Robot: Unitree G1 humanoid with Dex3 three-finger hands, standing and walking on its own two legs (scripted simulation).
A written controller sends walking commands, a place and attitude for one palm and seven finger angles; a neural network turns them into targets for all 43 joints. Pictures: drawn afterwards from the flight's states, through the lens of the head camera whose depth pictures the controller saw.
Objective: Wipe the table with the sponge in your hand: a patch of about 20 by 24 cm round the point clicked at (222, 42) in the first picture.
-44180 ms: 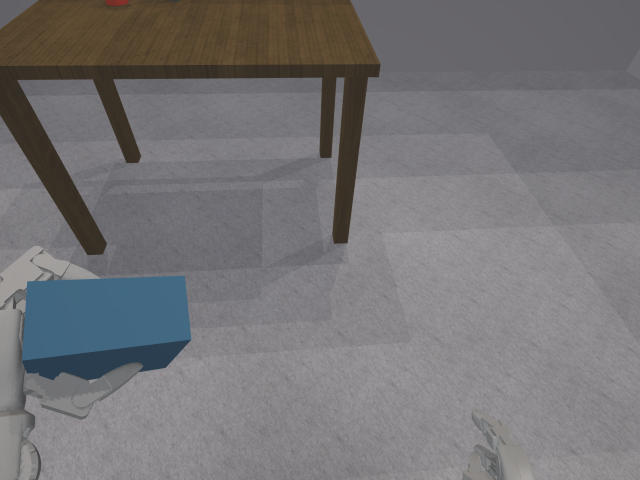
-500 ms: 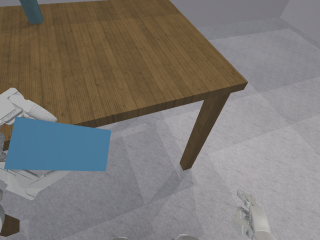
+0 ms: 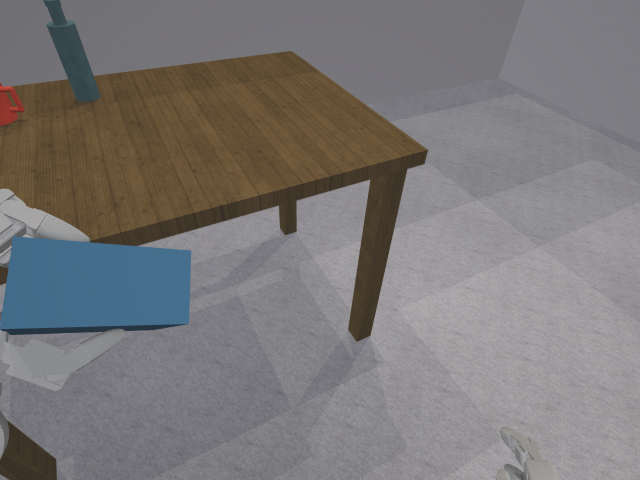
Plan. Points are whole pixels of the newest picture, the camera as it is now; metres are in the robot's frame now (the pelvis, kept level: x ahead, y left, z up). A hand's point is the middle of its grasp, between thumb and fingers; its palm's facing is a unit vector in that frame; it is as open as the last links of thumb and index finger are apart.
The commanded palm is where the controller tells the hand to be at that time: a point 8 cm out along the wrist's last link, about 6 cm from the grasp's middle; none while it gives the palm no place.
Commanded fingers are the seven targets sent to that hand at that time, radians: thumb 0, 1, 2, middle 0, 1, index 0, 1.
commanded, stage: stop stepping back and stand still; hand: left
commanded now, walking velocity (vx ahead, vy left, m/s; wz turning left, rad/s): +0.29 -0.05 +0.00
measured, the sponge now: (124, 293) +0.23 +0.19 +0.20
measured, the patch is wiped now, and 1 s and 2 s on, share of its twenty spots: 1.00 1.00 1.00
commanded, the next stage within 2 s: stand and wait in 0.76 s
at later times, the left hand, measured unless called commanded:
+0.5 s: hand out of the picture +0.12 +0.25 +0.26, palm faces +0.51 -0.79 -0.34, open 10.4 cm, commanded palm +0.06 +0.28 +0.25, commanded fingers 0.00 0.10 1.30 -1.20 -1.60 -1.20 -1.60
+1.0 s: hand out of the picture +0.14 +0.25 +0.24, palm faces +0.54 -0.75 -0.38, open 10.4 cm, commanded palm +0.07 +0.28 +0.25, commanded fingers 0.00 0.10 1.30 -1.20 -1.60 -1.20 -1.60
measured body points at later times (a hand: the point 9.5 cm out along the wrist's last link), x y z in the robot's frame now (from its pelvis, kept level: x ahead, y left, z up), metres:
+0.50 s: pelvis -0.10 +0.00 +0.01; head -0.12 +0.00 +0.46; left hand +0.09 +0.29 +0.27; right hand +0.08 -0.22 -0.07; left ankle -0.05 +0.14 -0.73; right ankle -0.05 -0.10 -0.68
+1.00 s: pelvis -0.07 -0.01 +0.00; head -0.08 -0.02 +0.45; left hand +0.11 +0.29 +0.26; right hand +0.10 -0.25 -0.08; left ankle -0.05 +0.12 -0.73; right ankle -0.07 -0.11 -0.73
